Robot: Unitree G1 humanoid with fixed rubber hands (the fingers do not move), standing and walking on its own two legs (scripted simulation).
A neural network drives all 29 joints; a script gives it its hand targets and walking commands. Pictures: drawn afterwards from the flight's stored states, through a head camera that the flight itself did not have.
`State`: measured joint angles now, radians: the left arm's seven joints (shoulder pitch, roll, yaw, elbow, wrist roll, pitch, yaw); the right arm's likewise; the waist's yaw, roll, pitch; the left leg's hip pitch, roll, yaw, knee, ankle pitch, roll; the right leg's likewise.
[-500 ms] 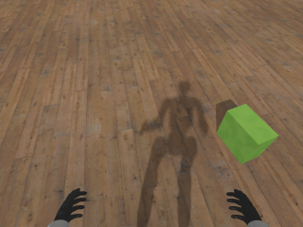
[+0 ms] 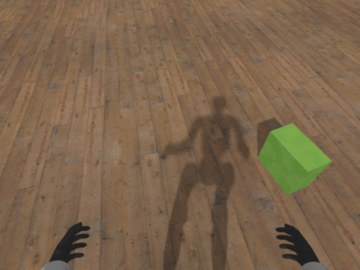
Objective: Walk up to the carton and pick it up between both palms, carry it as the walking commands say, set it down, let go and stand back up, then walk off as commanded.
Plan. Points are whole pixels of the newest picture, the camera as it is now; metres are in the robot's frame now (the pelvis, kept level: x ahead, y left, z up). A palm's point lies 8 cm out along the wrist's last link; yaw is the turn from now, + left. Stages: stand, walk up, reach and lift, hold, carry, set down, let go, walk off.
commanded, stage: stand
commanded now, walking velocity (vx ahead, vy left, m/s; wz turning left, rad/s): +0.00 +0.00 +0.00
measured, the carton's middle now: (289, 159) +0.77 -0.63 -0.61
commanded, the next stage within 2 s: walk up in 1.64 s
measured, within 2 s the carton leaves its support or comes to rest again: neither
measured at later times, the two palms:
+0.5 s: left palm (59, 264) +0.14 +0.28 -0.07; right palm (308, 266) +0.14 -0.26 -0.08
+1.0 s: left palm out of the picture +0.13 +0.28 -0.07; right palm out of the picture +0.12 -0.26 -0.08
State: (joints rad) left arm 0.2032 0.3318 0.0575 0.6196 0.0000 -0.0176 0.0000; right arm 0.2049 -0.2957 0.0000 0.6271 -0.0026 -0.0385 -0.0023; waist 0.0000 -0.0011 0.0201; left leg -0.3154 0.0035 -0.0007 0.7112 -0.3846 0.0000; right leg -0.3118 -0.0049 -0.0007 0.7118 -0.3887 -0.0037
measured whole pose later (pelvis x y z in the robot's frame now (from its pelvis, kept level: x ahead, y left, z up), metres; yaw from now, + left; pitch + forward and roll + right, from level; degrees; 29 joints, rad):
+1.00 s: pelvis -0.01 +0.00 +0.00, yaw +0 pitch -2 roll +0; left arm 0.20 0.33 0.05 0.66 0.00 -0.02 0.00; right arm 0.20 -0.30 0.00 0.69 0.00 -0.03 0.00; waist 0.00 0.00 0.02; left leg -0.32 0.00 0.00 0.71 -0.37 0.00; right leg -0.31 0.00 0.00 0.71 -0.37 0.00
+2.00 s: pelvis -0.02 -0.01 +0.00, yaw -5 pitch -1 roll +0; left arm 0.23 0.37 0.07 0.74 0.00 0.00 -0.06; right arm 0.20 -0.34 -0.01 0.76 0.00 -0.08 0.01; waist 0.00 0.02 0.04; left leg -0.29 0.05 0.07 0.67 -0.36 0.00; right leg -0.44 -0.01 -0.01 0.91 -0.44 -0.02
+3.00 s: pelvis +0.26 -0.05 +0.02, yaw -32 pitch -5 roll -4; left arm 0.34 0.46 0.07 0.74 0.00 -0.04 -0.04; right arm 0.23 -0.42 -0.03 0.76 -0.01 -0.08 0.04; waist 0.00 -0.01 0.07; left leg -0.20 0.05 0.15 0.56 -0.30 0.07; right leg -0.50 -0.03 0.04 1.07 -0.21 0.00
